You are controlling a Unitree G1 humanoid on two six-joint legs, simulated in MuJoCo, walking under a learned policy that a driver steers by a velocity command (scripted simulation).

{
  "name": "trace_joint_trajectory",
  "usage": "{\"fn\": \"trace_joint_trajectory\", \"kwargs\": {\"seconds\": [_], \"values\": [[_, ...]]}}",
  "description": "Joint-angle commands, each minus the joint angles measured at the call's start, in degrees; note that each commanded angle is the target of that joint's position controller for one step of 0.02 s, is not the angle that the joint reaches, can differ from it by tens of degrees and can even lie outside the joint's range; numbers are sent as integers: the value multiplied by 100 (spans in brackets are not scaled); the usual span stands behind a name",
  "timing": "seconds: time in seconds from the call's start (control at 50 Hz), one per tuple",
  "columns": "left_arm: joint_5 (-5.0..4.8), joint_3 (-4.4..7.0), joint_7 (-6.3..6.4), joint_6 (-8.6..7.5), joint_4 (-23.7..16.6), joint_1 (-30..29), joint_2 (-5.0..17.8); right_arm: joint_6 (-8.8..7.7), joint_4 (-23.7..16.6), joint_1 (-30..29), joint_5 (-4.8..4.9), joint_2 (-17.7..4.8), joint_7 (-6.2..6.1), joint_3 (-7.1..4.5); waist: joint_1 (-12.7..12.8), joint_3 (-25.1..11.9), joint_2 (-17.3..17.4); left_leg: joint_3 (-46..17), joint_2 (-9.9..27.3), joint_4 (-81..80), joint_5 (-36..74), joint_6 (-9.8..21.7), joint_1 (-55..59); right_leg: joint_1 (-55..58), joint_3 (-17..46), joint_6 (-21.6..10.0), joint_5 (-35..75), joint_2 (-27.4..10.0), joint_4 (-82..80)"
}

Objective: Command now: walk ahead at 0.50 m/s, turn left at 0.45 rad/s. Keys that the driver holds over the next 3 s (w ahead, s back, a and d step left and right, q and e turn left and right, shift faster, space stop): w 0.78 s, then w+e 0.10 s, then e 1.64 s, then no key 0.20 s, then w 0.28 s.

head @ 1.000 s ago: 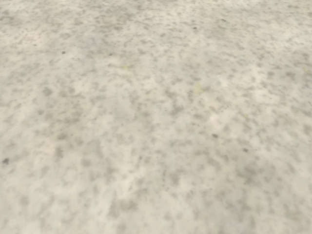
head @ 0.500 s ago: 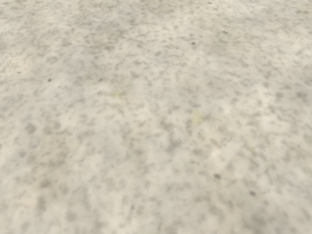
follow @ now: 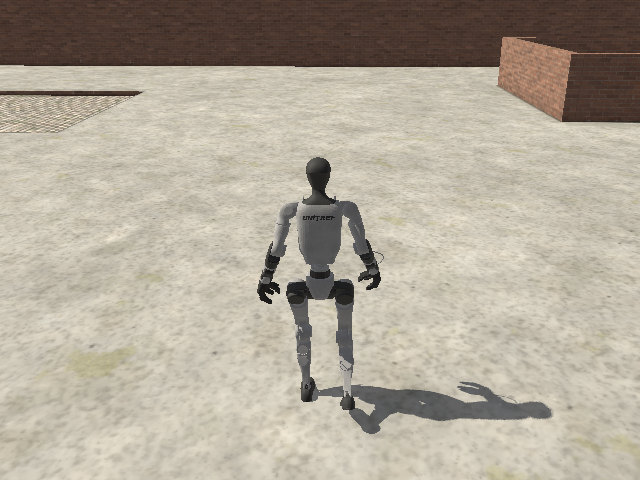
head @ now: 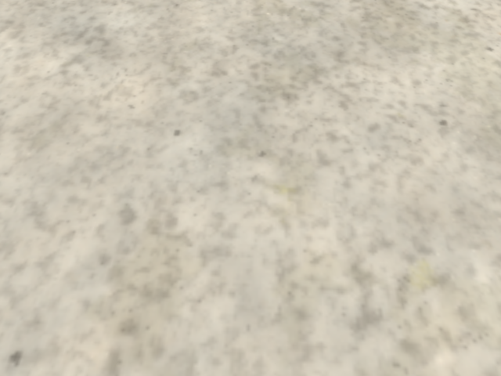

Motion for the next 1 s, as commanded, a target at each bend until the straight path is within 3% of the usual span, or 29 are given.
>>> {"fn": "trace_joint_trajectory", "kwargs": {"seconds": [0.02, 0.06, 0.12, 0.2, 0.26, 0.3, 0.36, 0.38, 0.4, 0.42, 0.44, 0.46, 0.48, 0.5, 0.52, 0.56, 0.62, 0.72, 0.82, 0.88, 0.9, 0.92, 0.94, 0.96, 0.98, 1.0], "values": [[80, 182, -4, -248, -603, -316, 779, -75, -300, 466, -88, -559, -79, -151, -153, -763, 147, -2341, 1593, -1687, 1147, 1173, 2278, -2096, 451, -48, 569, -530, -112], [122, 180, -18, -97, -549, -101, 644, -95, -322, 357, -105, -543, -96, -134, 20, -674, 250, -2018, 1496, -1917, 1727, 1213, 1683, -1704, 350, 97, 734, -580, -464], [151, 114, 10, 21, -648, -421, 423, -138, -163, 548, -80, -743, -172, -174, -43, -407, 278, -1435, 1338, -2161, 2044, 1140, 1272, -1780, 207, 308, 1481, -575, -1335], [105, 47, -45, -19, -803, -1183, 278, -121, 28, 818, -43, -792, -227, -164, -374, -234, 370, -964, 1048, -2207, 1375, 767, 1219, -1462, 105, 292, 3063, -356, -2950], [35, 47, -111, -63, -933, -1620, 321, -110, 223, 1105, -14, -838, -219, -167, -559, -58, 407, -1157, 1279, -2167, 944, 746, 1574, -1487, 132, 194, 3311, -250, -3484], [40, 63, -165, -99, -1026, -1801, 389, -71, 336, 1242, -4, -845, -228, -176, -590, 9, 406, -1316, 1497, -1928, 1131, 718, 2116, -1750, 178, 54, 2972, -215, -3732], [48, 103, -221, -140, -1028, -1604, 505, 7, 437, 1262, -9, -913, -271, -212, -409, -66, 536, -1451, 1707, -1512, 1928, 571, 2653, -1538, 120, -197, 2273, -115, -3954], [51, 154, -213, -153, -947, -1266, 598, 31, 427, 1163, -11, -945, -278, -219, -198, -253, 593, -1365, 1618, -1138, 2762, 488, 2669, -1006, -27, -313, 2115, 32, -4058], [68, 259, -183, -160, -735, -563, 779, 54, 405, 1082, -31, -870, -278, -181, 164, -725, 509, -1136, 1328, -335, 3477, 357, 2517, 28, -150, -488, 2296, 134, -4165], [136, 345, -149, -162, -563, 407, 1082, 55, 285, 1043, -109, -654, -283, -76, 566, -1560, 198, -894, 1014, 1082, 2708, 160, 1650, 1681, 582, -859, 2584, -584, -3886], [150, 487, -139, -106, -412, 1025, 1562, -57, 251, 1846, -69, -159, -248, 75, 402, -2397, -1220, -444, 53, 3302, -129, -342, -627, 3926, 3024, -1809, 1686, -1891, -4103], [10, 370, -171, -74, -314, 1187, 1104, -141, 294, 1681, -16, -395, -220, 55, 556, -2449, -1385, -938, -1, 3954, -2287, -344, -1563, 4077, 4268, -1880, 481, -2090, -4912], [-17, 276, -147, -56, -386, 741, 835, -187, 157, 1097, 99, -797, -190, -55, 561, -1465, -865, -931, 380, 4228, -1914, -296, -2029, 3321, 3571, -1587, -87, -1929, -5073], [43, 227, -127, -18, -476, 301, 726, -205, 47, 671, 93, -794, -190, -45, 435, -899, -428, -685, 678, 4019, -1402, -273, -1965, 2455, 2893, -1411, 167, -1707, -5209], [97, 171, -138, 0, -500, 16, 594, -202, 9, 467, 5, -740, -192, -57, 286, -451, -240, -582, 852, 3635, -1077, -298, -1813, 1693, 2411, -1367, 668, -1483, -5416], [151, 114, -152, -38, -504, -208, 460, -128, 94, 707, -42, -564, -199, -68, -17, -329, -476, -566, 1072, 3172, -703, -358, -1207, 964, 1824, -1303, 1448, -1180, -5703], [92, 164, -128, -93, -378, -137, 640, -59, 76, 620, -81, -367, -231, -20, -88, -246, -439, -420, 1152, 2568, -255, -538, -1259, 721, 1228, -1425, 2350, -1091, -5966], [20, 206, -42, -17, -156, 215, 810, -146, -140, -350, -79, -160, -169, 71, 220, -103, -304, -212, 1017, 690, 1321, -623, -1078, 835, 467, -1189, 2826, -800, -6045], [-57, 230, -10, 124, 164, 786, 879, -228, -424, -1158, -10, -211, -37, 74, 452, 101, -280, -236, 814, -184, 1358, -519, -1057, 1524, 680, -1131, 2765, -1117, -5729], [-69, 293, 45, 225, 210, 717, 1019, -302, -398, -896, -24, -434, 5, -7, 156, -46, -412, -257, 675, -505, 760, -361, -500, 1834, 954, -987, 3279, -1276, -5203], [-61, 288, 60, 256, 187, 566, 1018, -326, -255, -390, -74, -583, -21, -90, -168, -303, -409, -134, 531, -759, 816, -243, 276, 1757, 836, -837, 4161, -1059, -4577], [-4, 223, 69, 259, 140, 560, 848, -351, -62, 378, -173, -881, -68, -214, -510, -956, -324, -201, 711, -676, 1444, -51, 1617, 1338, 631, -598, 4315, -678, -3527], [183, 76, 70, 221, -73, 669, 422, -340, 6, 1214, -323, -1368, -131, -316, -690, -1989, 538, -1349, 1979, -150, 3086, 368, 3571, -13, 376, -274, 2408, -121, -1663], [63, -45, 55, 153, -47, 1467, 25, -243, 19, 1193, -291, -1439, -114, -324, -373, -2867, 1990, -3230, 3115, -508, 3347, 1183, 4858, -1634, 414, 24, -1321, 539, -87], [-66, 141, 72, 162, 42, 1146, 747, -177, -101, 1077, -229, -920, -126, -198, -581, -2589, 1130, -2976, 2848, -695, 3152, 1010, 4347, -1866, 878, 73, -1267, 253, 451], [-137, 217, 91, 202, -114, 661, 882, -149, -117, 710, -180, -695, -162, -120, -501, -1780, 900, -2098, 2680, -740, 3442, 840, 3671, -2192, 677, 113, -959, 68, 538]]}}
